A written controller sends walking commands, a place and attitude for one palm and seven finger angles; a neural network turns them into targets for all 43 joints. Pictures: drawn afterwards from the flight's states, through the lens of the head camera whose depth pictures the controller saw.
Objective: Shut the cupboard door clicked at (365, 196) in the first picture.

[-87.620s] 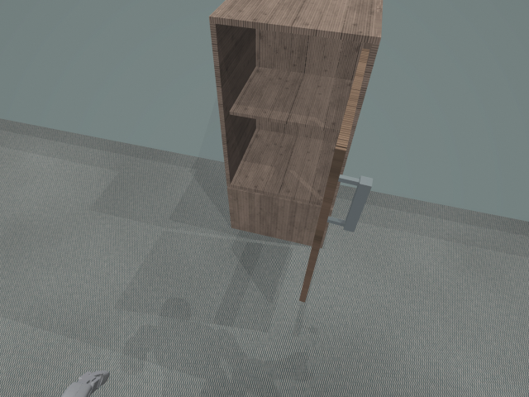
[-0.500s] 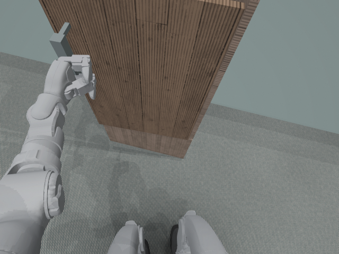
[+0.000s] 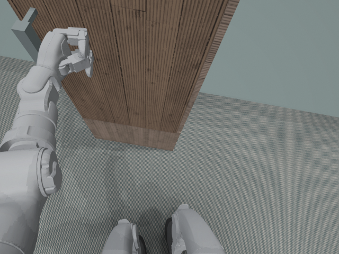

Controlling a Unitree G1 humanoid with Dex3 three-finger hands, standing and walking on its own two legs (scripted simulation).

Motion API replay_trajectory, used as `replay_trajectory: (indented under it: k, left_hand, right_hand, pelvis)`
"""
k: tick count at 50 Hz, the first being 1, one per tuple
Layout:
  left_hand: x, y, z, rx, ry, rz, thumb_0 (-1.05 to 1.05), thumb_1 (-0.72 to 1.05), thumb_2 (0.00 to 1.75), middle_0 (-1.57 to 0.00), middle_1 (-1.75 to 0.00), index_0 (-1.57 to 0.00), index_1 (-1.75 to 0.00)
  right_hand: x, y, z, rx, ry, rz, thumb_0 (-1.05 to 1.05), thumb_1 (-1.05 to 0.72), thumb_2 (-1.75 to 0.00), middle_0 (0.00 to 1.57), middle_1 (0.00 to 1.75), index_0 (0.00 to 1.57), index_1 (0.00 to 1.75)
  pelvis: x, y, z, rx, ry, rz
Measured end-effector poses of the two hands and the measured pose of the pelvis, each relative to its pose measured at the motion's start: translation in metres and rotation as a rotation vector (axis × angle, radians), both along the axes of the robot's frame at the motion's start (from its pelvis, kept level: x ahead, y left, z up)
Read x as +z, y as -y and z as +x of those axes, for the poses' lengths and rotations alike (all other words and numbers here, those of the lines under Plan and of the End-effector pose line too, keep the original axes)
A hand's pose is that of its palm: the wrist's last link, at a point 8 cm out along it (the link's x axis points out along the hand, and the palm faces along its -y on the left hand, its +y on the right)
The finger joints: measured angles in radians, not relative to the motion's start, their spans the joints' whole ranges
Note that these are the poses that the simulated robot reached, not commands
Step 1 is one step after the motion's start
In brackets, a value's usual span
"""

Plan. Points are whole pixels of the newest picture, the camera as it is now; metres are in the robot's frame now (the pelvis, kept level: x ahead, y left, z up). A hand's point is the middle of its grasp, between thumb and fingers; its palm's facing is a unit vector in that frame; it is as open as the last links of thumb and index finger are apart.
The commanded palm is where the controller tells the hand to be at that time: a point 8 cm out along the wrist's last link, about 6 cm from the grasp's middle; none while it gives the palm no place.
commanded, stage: push the door shut along its arc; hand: left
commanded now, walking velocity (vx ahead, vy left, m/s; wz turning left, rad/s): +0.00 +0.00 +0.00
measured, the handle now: (43, 47) +0.57 +0.21 +0.06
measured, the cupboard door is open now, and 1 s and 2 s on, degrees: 0 0 0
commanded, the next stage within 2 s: pull the fist back off the door in 0.30 s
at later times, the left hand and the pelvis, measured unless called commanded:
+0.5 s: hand (86, 58) +0.54 +0.12 +0.07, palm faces -0.23 -0.97 +0.03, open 2.8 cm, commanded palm +0.55 +0.13 +0.07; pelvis -0.02 -0.01 -0.02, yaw +2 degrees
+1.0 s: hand (98, 61) +0.52 +0.09 +0.07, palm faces +0.02 -1.00 -0.01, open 3.0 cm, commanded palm +0.48 +0.14 +0.07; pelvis -0.02 -0.01 +0.00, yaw +0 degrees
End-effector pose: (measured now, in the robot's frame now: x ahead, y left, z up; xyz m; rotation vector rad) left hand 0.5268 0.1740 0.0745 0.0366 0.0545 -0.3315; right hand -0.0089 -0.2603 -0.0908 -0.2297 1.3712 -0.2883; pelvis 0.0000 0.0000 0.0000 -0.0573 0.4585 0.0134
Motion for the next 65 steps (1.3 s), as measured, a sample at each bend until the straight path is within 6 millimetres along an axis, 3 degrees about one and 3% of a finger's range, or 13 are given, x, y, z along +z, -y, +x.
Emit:
replay_trajectory:
  k: [10, 21, 28, 32, 38, 43, 48, 55, 60, 65]
  left_hand:
    - [0.001, -0.001, 0.003, -0.033, -0.025, 0.02, -0.01, 0.88, 0.93, -1.3, -1.5, -1.29, -1.5]
    - [0.002, -0.003, 0.007, -0.064, -0.034, 0.023, -0.01, 0.85, 0.96, -1.3, -1.5, -1.33, -1.5]
    - [-0.012, 0.001, -0.006, 0.281, -0.022, -0.105, -0.06, 0.65, 0.93, -1.3, -1.5, -1.36, -1.5]
    - [-0.014, 0.009, -0.013, 0.425, 0.026, -0.08, -0.08, 0.65, 0.93, -1.3, -1.5, -1.33, -1.5]
    - [-0.007, 0.019, -0.015, 0.373, 0.072, 0.058, -0.05, 0.8, 0.97, -1.3, -1.5, -1.31, -1.5]
    - [-0.004, 0.022, -0.016, 0.362, 0.006, -0.003, -0.03, 0.85, 0.96, -1.3, -1.5, -1.3, -1.5]
    - [0.0, 0.026, -0.021, 0.358, 0.035, -0.037, -0.01, 0.88, 0.93, -1.3, -1.5, -1.3, -1.5]
    - [-0.013, 0.023, -0.043, 0.361, 0.038, -0.017, 0.01, 0.89, 0.91, -1.3, -1.5, -1.29, -1.5]
    - [-0.02, 0.017, -0.067, 0.384, 0.04, -0.027, 0.01, 0.89, 0.9, -1.3, -1.5, -1.29, -1.5]
    - [-0.011, 0.017, -0.078, 0.371, 0.088, -0.02, 0.01, 0.9, 0.9, -1.31, -1.5, -1.3, -1.5]
  right_hand:
    - [-0.002, 0.007, -0.004, 0.012, -0.041, -0.007, 0.01, -0.9, -0.89, 0.2, 0.3, 0.21, 0.3]
    - [-0.006, 0.023, 0.0, 0.071, -0.017, -0.073, 0.01, -0.9, -0.89, 0.2, 0.3, 0.21, 0.3]
    - [-0.013, 0.014, -0.005, 0.141, -0.012, -0.016, 0.01, -0.91, -0.89, 0.2, 0.3, 0.21, 0.3]
    - [-0.018, 0.005, -0.014, 0.15, -0.007, 0.034, 0.0, -0.9, -0.89, 0.2, 0.3, 0.21, 0.3]
    - [-0.02, -0.005, -0.043, 0.08, -0.033, 0.078, 0.0, -0.9, -0.89, 0.2, 0.3, 0.21, 0.3]
    - [-0.012, -0.008, -0.066, 0.029, -0.067, 0.088, 0.01, -0.9, -0.89, 0.2, 0.3, 0.21, 0.3]
    - [-0.002, -0.007, -0.073, 0.008, -0.08, 0.089, 0.01, -0.9, -0.89, 0.2, 0.3, 0.21, 0.3]
    - [0.003, 0.0, -0.047, 0.007, -0.056, 0.093, 0.01, -0.9, -0.89, 0.2, 0.3, 0.21, 0.3]
    - [0.004, 0.005, -0.004, 0.045, 0.015, 0.092, 0.01, -0.91, -0.89, 0.2, 0.3, 0.21, 0.3]
    - [0.005, 0.01, 0.046, 0.1, 0.107, 0.08, 0.01, -0.91, -0.89, 0.2, 0.3, 0.21, 0.3]
  pelvis:
    - [-0.001, 0.006, 0.001, 0.013, -0.008, -0.001]
    - [-0.014, 0.011, -0.011, 0.039, -0.029, -0.017]
    - [-0.019, 0.01, -0.022, 0.051, -0.042, -0.019]
    - [-0.021, 0.011, -0.03, 0.05, -0.043, -0.016]
    - [-0.02, 0.011, -0.036, 0.041, -0.029, -0.011]
    - [-0.012, 0.01, -0.035, 0.023, -0.012, -0.001]
    - [-0.004, 0.009, -0.028, 0.002, 0.002, 0.011]
    - [0.006, 0.009, -0.014, -0.015, 0.028, 0.025]
    - [0.013, 0.01, -0.003, -0.01, 0.051, 0.029]
    - [0.017, 0.012, 0.005, 0.008, 0.071, 0.028]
